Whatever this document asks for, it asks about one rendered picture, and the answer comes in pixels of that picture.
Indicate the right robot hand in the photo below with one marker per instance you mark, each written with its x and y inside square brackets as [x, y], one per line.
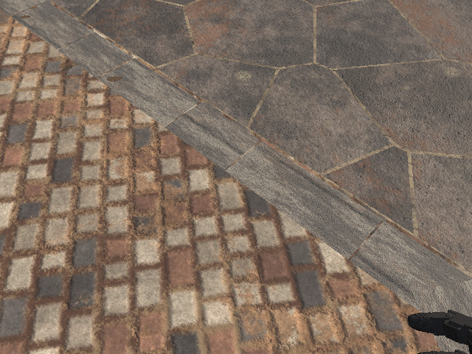
[452, 325]

